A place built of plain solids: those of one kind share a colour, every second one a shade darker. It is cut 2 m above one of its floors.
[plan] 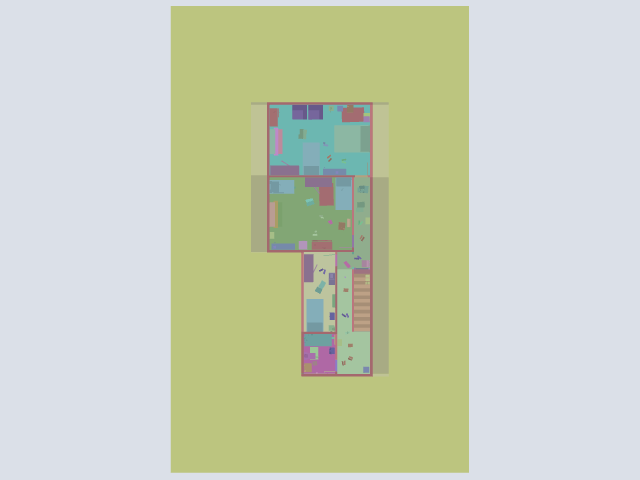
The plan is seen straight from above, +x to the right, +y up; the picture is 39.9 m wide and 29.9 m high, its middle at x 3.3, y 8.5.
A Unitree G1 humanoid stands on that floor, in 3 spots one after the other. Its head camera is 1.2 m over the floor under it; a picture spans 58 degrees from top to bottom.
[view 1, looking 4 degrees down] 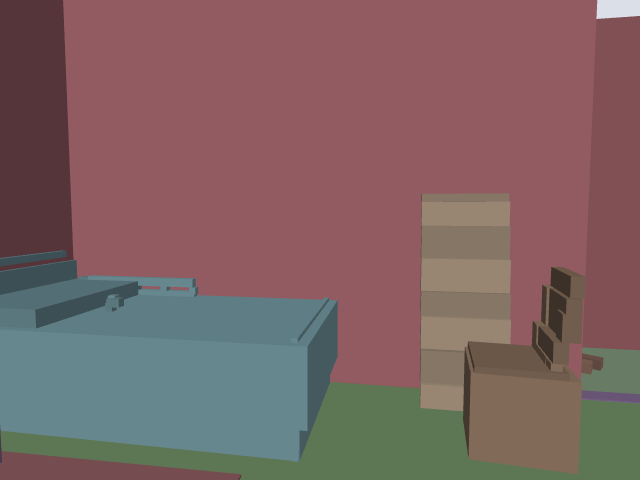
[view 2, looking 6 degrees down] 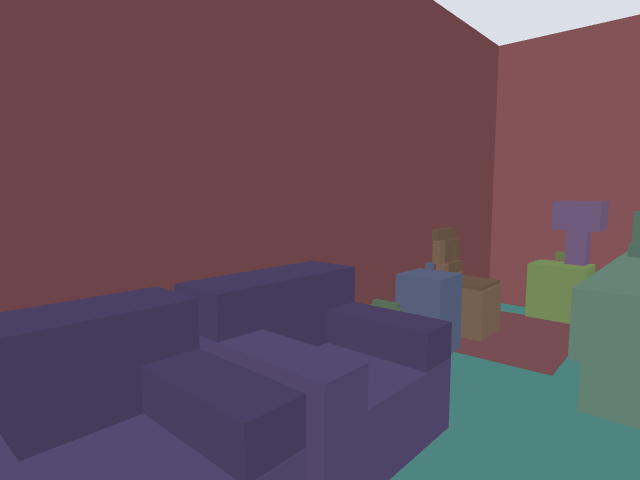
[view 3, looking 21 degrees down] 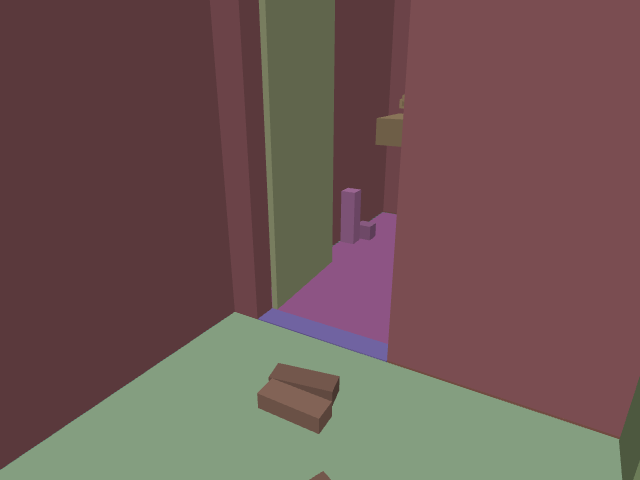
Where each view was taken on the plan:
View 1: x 2.38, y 9.97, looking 10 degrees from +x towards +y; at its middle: wall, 2.97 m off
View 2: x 1.57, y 15.12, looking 42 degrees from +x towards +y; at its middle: wall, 2.70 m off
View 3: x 5.92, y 1.58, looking -150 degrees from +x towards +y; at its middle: leaf_bath_door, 2.72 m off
